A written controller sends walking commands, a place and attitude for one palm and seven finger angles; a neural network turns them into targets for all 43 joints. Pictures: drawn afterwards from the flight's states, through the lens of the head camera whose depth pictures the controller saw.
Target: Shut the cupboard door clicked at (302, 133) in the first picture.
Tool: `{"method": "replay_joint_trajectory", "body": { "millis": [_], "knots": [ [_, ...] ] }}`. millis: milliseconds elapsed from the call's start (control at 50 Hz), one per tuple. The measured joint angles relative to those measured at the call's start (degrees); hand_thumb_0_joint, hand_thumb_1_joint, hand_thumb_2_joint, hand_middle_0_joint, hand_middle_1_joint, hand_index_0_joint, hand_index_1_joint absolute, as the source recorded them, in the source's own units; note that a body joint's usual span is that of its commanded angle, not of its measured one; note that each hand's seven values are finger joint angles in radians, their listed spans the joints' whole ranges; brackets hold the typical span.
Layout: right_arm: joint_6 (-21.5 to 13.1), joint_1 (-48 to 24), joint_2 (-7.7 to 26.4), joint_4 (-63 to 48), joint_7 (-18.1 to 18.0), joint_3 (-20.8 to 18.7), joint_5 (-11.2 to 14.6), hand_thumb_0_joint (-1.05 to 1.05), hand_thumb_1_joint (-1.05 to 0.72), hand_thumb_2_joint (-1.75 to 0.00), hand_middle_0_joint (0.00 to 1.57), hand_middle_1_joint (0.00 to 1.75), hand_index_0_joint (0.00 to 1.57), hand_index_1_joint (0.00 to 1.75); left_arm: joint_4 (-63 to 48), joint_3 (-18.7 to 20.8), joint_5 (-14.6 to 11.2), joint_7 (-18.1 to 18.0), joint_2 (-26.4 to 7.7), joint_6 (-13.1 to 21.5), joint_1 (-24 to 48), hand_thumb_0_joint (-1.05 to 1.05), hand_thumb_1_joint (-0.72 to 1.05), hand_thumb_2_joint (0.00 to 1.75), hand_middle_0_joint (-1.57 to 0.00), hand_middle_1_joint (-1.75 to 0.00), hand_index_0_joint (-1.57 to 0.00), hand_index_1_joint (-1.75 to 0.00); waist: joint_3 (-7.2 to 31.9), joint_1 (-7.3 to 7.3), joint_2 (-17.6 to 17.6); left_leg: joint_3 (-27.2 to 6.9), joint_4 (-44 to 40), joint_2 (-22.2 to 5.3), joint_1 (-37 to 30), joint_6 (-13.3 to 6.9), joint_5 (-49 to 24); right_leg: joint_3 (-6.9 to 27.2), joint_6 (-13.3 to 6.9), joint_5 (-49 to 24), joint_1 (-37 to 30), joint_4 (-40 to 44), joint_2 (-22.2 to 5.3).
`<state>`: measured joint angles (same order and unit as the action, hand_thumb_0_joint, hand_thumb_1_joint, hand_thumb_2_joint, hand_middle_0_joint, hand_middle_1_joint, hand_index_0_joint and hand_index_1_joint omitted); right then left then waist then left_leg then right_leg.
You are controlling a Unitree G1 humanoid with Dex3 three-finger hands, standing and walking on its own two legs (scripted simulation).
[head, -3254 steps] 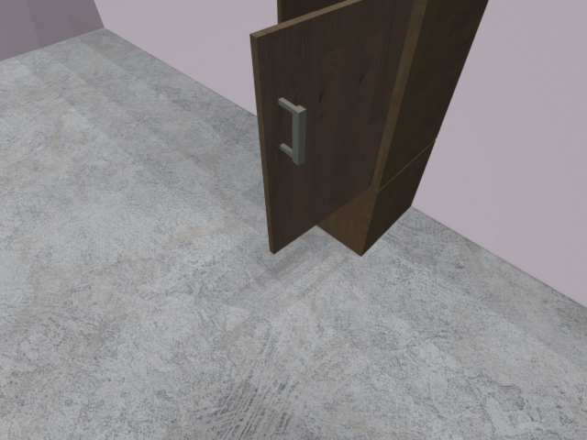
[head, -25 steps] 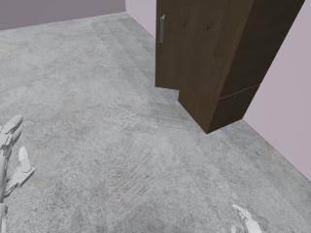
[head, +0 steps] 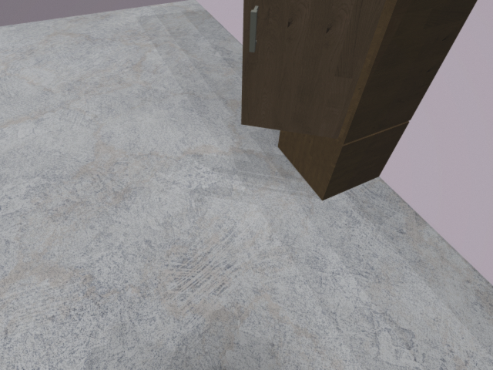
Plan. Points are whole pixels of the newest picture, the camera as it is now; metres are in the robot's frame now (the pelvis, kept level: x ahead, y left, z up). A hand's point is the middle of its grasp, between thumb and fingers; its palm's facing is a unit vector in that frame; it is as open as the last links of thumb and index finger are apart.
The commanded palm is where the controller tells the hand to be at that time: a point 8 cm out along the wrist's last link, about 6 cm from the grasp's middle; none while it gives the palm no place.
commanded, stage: let the arm hang, fingers relaxed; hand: left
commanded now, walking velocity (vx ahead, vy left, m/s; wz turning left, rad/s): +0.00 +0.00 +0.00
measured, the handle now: (254, 29) +1.06 +0.03 +0.07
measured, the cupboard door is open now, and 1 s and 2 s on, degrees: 52 52 52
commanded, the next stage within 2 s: look to check the result in 0.56 s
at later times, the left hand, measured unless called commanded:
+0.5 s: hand out of the picture +0.09 +0.22 -0.16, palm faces -0.03 -0.96 -0.28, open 7.4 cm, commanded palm none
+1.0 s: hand out of the picture +0.11 +0.23 -0.15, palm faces -0.03 -0.94 -0.33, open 7.4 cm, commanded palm none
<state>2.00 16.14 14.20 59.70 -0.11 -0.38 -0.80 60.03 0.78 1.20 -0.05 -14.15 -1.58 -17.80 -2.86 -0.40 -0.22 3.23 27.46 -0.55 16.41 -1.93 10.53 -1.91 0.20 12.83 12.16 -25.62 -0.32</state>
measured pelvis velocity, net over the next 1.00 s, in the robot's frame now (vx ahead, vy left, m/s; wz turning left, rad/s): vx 0.05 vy -0.01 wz -0.01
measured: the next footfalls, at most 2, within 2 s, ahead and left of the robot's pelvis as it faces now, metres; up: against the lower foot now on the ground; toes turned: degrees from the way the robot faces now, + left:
right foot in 2.00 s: +0.36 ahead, -0.13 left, +0.00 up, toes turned -18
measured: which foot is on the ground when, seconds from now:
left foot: down 0.00-1.00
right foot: down 0.00-1.00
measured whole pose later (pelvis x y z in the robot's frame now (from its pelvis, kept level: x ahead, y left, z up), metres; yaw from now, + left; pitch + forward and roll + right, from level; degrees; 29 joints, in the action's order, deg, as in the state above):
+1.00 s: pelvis +0.05 -0.01 +0.01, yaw -1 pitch -1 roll +0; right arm -0.1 6.6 18.1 63.6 -0.3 0.0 -0.4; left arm 64.7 0.7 0.9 -0.2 -17.7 0.5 -8.4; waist -2.3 -0.4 -0.9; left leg 3.8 18.4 0.0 7.3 -1.0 10.3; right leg -1.3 0.0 12.9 3.8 -17.5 -0.5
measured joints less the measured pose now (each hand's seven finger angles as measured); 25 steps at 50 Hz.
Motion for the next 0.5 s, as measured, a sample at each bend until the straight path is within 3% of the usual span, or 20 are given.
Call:
{"method": "replay_joint_trajectory", "body": {
  "millis": [180,500],
  "knots": [
    [-1.17,-2.61,0.3,2.23,-0.13,-0.2,0.26,0.01,-0.91,-0.9,0.2,0.3,0.2,0.3,3.67,0.45,-0.11,-0.4,-1.68,0.95,2.64,0.0,0.91,0.9,-0.2,-0.3,-0.2,-0.3,1.18,-0.03,-1.95,1.04,-2.88,0.5,-2.91,-0.27,-0.63,1.03,0.43,-0.41,-2.09,1.84,-0.46],
    [-2.33,-7.33,2.54,3.5,-0.1,-0.08,0.27,0.01,-0.91,-0.9,0.2,0.3,0.21,0.3,3.44,-0.12,-0.12,0.04,-1.33,2.01,8.91,0.0,0.91,0.9,-0.2,-0.3,-0.2,-0.3,1.55,-0.28,-0.27,1.06,-6.8,0.99,-6.06,0.01,-1.25,1.06,0.47,-0.49,-4.79,4.77,-0.79]
  ]
}}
